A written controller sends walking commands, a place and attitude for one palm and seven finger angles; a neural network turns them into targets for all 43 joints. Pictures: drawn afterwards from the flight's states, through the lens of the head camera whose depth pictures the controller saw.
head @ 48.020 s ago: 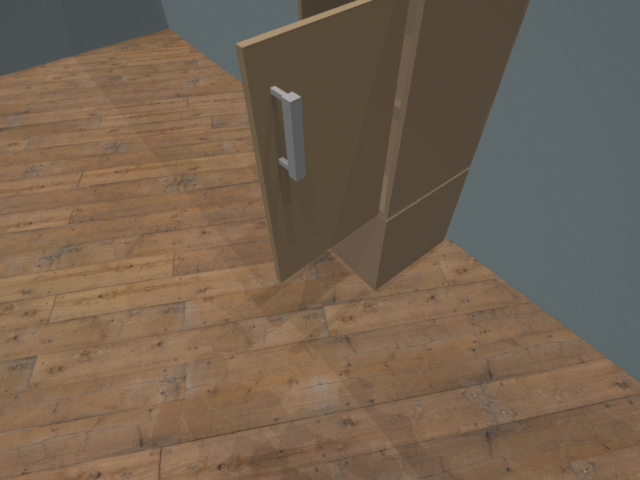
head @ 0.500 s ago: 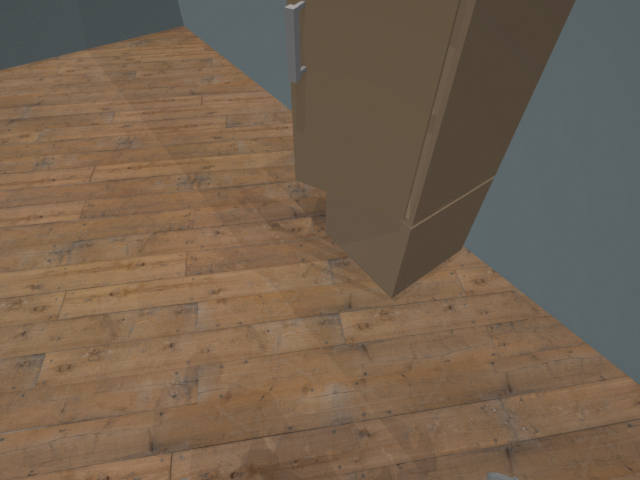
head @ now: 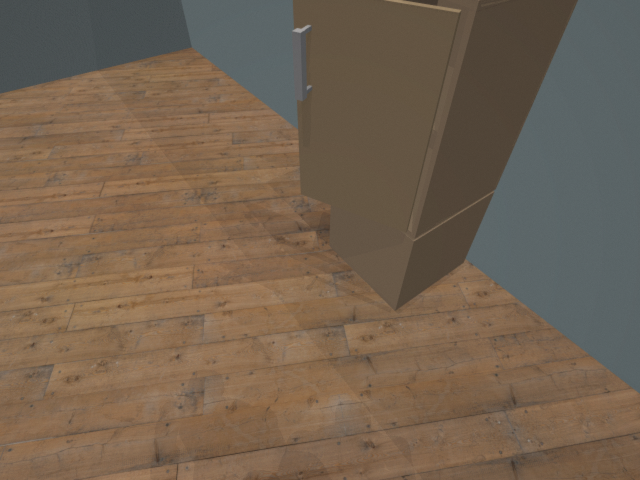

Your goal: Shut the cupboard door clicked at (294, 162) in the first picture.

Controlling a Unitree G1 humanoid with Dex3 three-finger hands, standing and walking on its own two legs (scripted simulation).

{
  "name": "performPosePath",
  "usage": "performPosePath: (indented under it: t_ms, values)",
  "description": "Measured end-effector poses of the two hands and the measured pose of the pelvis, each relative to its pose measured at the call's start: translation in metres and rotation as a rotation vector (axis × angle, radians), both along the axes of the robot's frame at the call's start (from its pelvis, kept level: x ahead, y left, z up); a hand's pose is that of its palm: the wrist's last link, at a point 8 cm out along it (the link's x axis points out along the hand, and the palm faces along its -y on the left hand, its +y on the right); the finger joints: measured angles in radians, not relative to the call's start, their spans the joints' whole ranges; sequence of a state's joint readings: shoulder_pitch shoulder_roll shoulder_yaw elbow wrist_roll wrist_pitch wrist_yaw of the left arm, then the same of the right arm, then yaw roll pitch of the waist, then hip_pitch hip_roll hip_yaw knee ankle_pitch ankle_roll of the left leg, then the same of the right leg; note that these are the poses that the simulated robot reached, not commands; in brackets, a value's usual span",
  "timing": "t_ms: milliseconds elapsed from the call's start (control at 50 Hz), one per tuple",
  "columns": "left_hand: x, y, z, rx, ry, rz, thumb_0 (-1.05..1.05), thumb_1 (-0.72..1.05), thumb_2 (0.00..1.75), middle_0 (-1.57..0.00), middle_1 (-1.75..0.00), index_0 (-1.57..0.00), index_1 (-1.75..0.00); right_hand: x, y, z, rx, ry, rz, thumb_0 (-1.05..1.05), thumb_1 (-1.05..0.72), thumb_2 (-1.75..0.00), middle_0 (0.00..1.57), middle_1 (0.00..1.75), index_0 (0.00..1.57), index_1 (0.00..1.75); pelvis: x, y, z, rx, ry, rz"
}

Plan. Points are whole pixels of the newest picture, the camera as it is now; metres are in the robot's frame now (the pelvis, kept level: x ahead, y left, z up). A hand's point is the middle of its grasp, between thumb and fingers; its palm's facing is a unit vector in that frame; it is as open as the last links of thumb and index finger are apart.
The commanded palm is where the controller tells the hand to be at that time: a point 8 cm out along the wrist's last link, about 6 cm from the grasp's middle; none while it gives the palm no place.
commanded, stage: let the arm hang, fingers relaxed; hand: left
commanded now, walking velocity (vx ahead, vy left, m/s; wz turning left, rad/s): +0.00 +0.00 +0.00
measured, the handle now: (304, 63) +0.97 +0.09 +0.09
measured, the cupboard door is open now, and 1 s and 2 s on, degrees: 25 25 25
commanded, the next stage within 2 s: look to check the result in 0.32 s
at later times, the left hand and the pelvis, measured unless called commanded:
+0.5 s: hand out of the picture +0.04 +0.21 -0.17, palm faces +0.00 -0.96 -0.27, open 7.3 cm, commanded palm none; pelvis +0.01 +0.00 +0.00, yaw +0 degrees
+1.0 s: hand out of the picture +0.09 +0.23 -0.15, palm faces -0.01 -0.95 -0.32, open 7.3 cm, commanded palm none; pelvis +0.03 -0.01 +0.01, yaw +0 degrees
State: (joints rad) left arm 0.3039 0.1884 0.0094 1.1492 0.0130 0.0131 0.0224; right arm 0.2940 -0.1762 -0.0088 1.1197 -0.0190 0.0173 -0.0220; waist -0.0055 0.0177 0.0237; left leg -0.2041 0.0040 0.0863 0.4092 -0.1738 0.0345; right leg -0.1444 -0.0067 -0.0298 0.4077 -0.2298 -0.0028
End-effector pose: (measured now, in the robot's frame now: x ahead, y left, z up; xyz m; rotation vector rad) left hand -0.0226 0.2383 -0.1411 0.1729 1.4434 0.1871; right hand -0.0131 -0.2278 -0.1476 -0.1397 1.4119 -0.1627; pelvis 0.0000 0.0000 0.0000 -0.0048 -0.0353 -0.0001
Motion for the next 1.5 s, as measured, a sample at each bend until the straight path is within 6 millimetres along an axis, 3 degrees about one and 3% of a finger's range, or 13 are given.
performPosePath:
  t_ms: [260,700,920,1120,1220,1340,1440,1500]
  values:
    - [0.048,-0.001,0.001,-0.010,-0.117,-0.041,0.00,0.91,0.90,-0.21,-0.30,-0.21,-0.30,0.029,-0.016,0.008,-0.040,-0.077,0.013,0.01,-0.90,-0.90,0.20,0.30,0.20,0.30,0.003,0.000,0.001,0.003,0.000,-0.001]
    - [0.073,0.037,0.018,0.088,-0.123,-0.062,0.01,0.91,0.90,-0.21,-0.30,-0.21,-0.30,0.076,-0.057,0.021,-0.113,-0.122,0.065,0.01,-0.90,-0.90,0.20,0.30,0.20,0.30,0.015,-0.006,0.005,0.003,0.003,0.005]
    - [0.097,0.035,0.022,0.094,-0.158,-0.078,0.01,0.91,0.90,-0.21,-0.30,-0.21,-0.30,0.102,-0.066,0.026,-0.124,-0.159,0.084,0.01,-0.90,-0.90,0.20,0.30,0.20,0.30,0.024,-0.010,0.006,0.005,0.007,0.006]
    - [0.114,0.027,0.023,0.096,-0.179,-0.074,0.01,0.91,0.90,-0.21,-0.30,-0.21,-0.30,0.112,-0.069,0.024,-0.119,-0.155,0.091,0.01,-0.90,-0.90,0.20,0.30,0.20,0.30,0.032,-0.015,0.005,0.009,0.015,0.021]
    - [0.108,0.017,0.015,0.085,-0.188,-0.024,0.00,0.91,0.90,-0.21,-0.30,-0.21,-0.30,0.108,-0.056,0.013,-0.087,-0.110,0.111,0.01,-0.90,-0.90,0.20,0.30,0.20,0.30,0.032,-0.017,0.000,0.006,0.020,0.066]
    - [0.077,0.009,-0.005,0.042,-0.171,0.071,0.00,0.91,0.90,-0.21,-0.30,-0.21,-0.30,0.105,-0.027,0.002,-0.050,-0.049,0.150,0.01,-0.90,-0.90,0.20,0.30,0.20,0.30,0.030,-0.008,-0.010,-0.002,0.000,0.148]
    - [0.045,0.019,-0.028,0.002,-0.124,0.160,0.00,0.91,0.90,-0.21,-0.30,-0.21,-0.30,0.115,0.004,-0.008,-0.035,-0.056,0.218,0.01,-0.90,-0.90,0.20,0.30,0.20,0.30,0.029,0.012,-0.025,-0.009,0.009,0.221]
    - [0.030,0.028,-0.030,0.009,-0.087,0.198,0.01,0.91,0.90,-0.21,-0.30,-0.21,-0.30,0.118,0.017,-0.010,-0.032,-0.059,0.250,0.01,-0.90,-0.90,0.20,0.30,0.20,0.30,0.025,0.018,-0.026,0.000,0.023,0.242]
